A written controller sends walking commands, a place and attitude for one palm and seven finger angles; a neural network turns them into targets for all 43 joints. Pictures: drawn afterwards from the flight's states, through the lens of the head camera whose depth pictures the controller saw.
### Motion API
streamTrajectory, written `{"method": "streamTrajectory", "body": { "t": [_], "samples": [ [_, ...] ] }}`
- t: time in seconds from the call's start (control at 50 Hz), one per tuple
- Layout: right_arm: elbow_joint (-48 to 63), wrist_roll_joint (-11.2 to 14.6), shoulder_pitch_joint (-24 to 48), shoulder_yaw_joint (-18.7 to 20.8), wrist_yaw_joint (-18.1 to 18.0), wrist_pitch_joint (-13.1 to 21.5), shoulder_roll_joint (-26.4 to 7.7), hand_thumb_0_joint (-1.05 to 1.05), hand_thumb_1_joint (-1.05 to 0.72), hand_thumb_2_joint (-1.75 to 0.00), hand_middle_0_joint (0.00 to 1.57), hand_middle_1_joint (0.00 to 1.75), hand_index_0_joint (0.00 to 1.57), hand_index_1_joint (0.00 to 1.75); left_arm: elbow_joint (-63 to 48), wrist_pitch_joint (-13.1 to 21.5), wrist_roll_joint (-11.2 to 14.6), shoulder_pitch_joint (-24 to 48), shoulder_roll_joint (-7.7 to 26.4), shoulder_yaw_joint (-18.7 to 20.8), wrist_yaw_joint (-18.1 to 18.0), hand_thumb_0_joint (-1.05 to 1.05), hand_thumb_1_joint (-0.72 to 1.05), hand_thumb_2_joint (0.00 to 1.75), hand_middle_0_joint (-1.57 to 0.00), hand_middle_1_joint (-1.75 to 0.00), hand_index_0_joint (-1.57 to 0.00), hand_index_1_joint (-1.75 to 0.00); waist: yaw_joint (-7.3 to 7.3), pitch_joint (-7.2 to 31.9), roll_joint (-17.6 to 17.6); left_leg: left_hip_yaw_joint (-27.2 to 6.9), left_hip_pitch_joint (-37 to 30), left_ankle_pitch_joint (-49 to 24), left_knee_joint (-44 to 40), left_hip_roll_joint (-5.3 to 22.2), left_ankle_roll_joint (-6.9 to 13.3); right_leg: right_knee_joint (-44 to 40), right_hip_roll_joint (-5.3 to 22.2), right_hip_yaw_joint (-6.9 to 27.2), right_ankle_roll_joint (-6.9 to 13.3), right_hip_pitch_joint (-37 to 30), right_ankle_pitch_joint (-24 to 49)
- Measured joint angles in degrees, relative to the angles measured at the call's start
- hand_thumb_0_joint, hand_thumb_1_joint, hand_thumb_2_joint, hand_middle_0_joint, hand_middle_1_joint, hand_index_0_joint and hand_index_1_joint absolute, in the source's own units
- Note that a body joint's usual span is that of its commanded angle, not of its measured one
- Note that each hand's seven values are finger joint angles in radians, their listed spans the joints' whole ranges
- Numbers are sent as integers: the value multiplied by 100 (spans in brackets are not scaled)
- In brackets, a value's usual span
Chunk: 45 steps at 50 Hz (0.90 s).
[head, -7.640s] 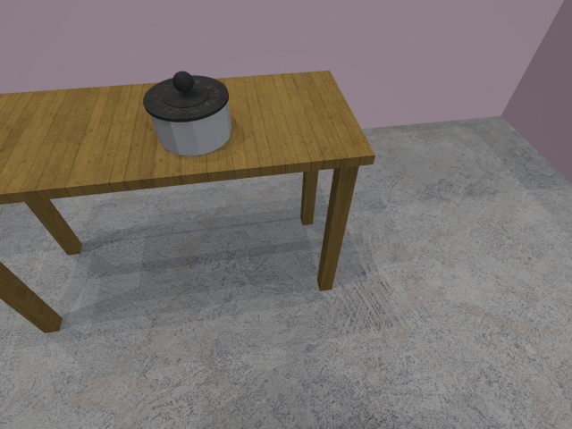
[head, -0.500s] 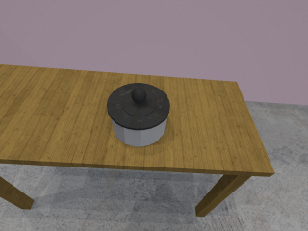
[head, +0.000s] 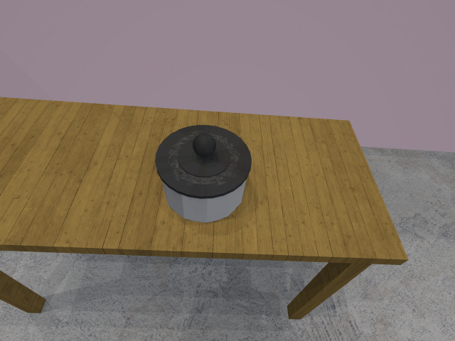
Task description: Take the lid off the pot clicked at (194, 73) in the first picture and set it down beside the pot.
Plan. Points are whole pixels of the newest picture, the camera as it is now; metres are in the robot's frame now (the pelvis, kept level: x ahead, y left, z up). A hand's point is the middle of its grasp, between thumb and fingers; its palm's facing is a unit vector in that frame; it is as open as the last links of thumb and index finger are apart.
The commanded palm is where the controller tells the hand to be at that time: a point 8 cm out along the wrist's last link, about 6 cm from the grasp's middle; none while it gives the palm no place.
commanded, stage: look again from close up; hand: left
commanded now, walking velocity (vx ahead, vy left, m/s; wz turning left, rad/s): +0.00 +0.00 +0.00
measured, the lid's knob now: (204, 145) +0.46 +0.08 +0.08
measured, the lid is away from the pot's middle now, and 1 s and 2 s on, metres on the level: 0.00 0.00 0.00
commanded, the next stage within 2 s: shuffle to correct the standing spot in 0.62 s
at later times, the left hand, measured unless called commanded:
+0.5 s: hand out of the picture -0.06 +0.15 -0.18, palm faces +0.02 -1.00 -0.10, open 7.4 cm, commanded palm none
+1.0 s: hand out of the picture -0.07 +0.16 -0.19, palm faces -0.01 -1.00 -0.09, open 7.4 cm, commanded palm none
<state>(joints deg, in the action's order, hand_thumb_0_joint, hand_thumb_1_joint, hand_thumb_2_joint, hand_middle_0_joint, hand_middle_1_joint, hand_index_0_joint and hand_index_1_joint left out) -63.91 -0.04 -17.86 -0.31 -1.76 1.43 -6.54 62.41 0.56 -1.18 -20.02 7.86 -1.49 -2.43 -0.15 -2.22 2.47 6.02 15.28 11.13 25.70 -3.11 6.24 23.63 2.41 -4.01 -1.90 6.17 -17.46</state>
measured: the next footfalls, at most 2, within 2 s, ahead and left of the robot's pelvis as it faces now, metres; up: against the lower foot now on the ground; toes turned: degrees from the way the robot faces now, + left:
none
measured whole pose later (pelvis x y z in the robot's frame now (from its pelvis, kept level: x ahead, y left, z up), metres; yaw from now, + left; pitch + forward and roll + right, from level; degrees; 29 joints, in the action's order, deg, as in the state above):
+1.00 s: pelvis -0.01 +0.02 +0.00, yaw +0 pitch +1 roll -1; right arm -65.7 0.3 -17.8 0.7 -2.3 1.5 -4.6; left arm 64.5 -0.2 -1.5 -22.3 7.3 -1.4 -2.7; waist 0.5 -1.9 3.8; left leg 7.0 15.4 8.6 22.3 -4.9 8.1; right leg 23.4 4.1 -3.2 -1.8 7.9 -16.3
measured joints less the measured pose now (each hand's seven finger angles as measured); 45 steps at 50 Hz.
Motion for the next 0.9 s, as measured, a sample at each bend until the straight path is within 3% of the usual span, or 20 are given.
{"method": "streamTrajectory", "body": {
  "t": [0.64,0.9],
  "samples": [
    [-124,7,-38,4,-34,23,92,1,-93,-90,20,30,20,29,233,8,-9,-236,-123,-10,-19,0,91,90,-19,-30,-19,-30,-27,14,45,61,-85,-67,-188,-163,166,-100,156,46,-102,-42,50],
    [-165,23,-20,51,-62,18,160,2,-93,-90,20,30,20,30,220,-48,-15,-252,-115,-5,-25,0,91,90,-19,-30,-19,-30,5,27,110,139,-63,-174,-311,-185,204,-48,180,125,-33,86,89]
  ]
}}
